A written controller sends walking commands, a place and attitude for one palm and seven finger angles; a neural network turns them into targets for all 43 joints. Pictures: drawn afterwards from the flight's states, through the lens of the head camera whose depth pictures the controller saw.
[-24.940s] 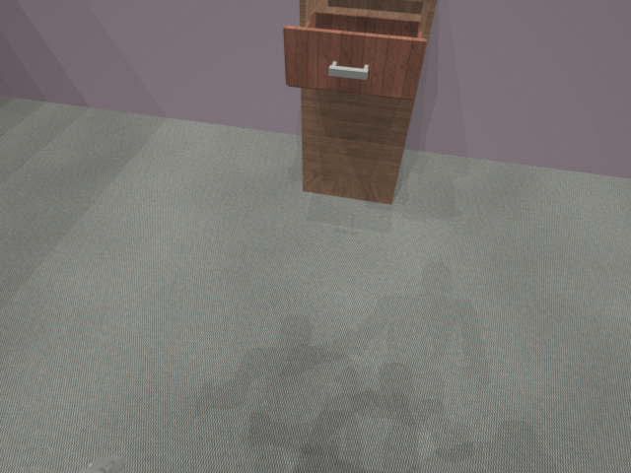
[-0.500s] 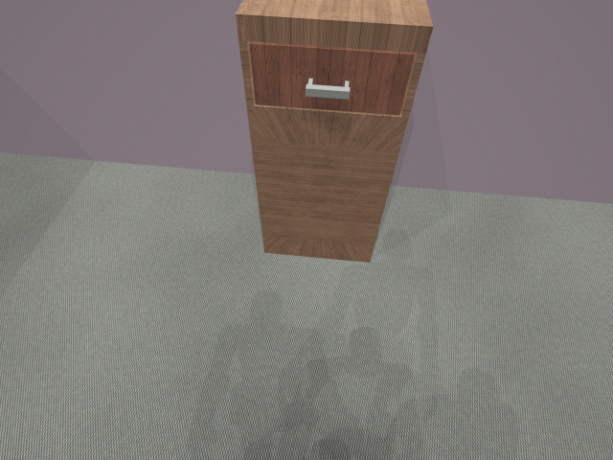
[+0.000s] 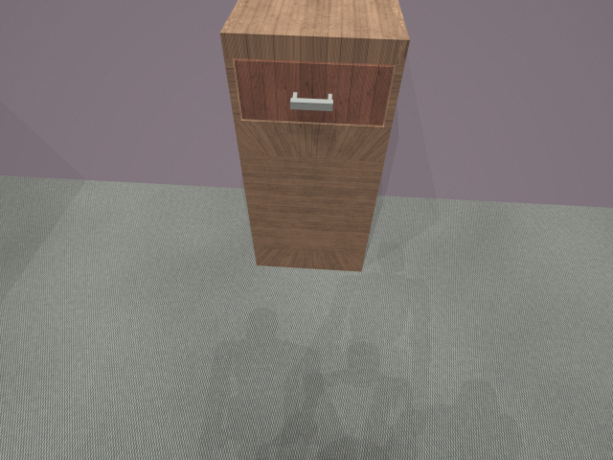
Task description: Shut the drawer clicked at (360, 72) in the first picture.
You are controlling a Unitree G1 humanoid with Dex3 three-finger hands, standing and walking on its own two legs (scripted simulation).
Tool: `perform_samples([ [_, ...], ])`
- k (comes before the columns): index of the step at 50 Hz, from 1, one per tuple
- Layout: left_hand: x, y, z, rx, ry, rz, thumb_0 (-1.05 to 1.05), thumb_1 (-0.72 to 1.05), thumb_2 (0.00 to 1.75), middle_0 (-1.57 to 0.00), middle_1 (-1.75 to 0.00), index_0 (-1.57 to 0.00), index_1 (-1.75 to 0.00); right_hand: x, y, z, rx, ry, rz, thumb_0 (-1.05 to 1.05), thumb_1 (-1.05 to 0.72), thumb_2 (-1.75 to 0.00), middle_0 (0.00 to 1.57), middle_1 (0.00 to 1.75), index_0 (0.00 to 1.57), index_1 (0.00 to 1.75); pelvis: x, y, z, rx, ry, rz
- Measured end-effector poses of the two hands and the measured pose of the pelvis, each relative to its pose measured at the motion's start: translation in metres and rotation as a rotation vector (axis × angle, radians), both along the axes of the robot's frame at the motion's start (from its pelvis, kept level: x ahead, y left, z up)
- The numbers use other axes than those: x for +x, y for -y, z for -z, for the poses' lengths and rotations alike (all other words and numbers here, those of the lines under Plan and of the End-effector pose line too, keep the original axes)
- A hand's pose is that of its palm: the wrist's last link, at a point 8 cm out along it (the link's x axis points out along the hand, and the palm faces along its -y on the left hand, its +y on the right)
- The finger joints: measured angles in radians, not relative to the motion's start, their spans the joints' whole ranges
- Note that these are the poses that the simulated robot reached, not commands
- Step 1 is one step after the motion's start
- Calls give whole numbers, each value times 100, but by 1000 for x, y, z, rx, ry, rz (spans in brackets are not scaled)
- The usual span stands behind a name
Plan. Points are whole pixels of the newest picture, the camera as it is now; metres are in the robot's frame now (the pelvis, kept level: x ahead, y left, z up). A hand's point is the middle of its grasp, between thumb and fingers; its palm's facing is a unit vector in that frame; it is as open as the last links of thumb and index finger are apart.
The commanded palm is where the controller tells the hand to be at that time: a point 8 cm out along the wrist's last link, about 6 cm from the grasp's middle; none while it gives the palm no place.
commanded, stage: let the arm hang, fingers relaxed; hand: left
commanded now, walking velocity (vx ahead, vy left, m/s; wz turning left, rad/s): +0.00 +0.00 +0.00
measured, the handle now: (312, 100) +0.91 +0.03 -0.01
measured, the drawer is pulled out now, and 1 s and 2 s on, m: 0.00 0.00 0.00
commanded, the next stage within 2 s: look to check the result in 0.02 s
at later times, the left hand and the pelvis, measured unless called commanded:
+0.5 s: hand out of the picture +0.00 +0.15 -0.18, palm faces +0.05 -0.98 -0.18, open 7.3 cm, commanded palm none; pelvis +0.01 -0.01 +0.00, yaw +0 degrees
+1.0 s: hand out of the picture +0.02 +0.15 -0.17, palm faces +0.05 -0.98 -0.20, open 7.3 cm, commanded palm none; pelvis +0.02 -0.02 +0.00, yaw +0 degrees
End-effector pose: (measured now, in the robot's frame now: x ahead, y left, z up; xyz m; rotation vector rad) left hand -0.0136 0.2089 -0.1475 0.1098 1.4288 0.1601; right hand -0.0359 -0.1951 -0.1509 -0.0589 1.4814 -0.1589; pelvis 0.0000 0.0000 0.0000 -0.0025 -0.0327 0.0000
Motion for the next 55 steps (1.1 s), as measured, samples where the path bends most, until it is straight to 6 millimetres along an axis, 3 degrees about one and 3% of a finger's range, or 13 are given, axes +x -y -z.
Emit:
perform_samples([
  [14, -8, 4, -2, 10, -41, -13, 0, 91, 90, -20, -30, -20, -30, 4, 14, -1, -13, -17, -10, 0, -91, -90, 20, 30, 20, 30, 4, 7, 0, 0, -4, -3],
  [29, 12, 10, -3, 11, -6, -7, 0, 91, 90, -20, -30, -20, -30, 30, 24, 0, -19, 23, -31, 0, -91, -90, 20, 30, 20, 30, 11, 14, -1, 1, -4, -5],
  [55, 31, 14, -7, 31, 9, -1, 0, 91, 90, -20, -30, -20, -30, 46, 41, -1, -30, 26, -40, 0, -91, -90, 20, 30, 20, 30, 23, 25, -3, 5, -5, -4],
])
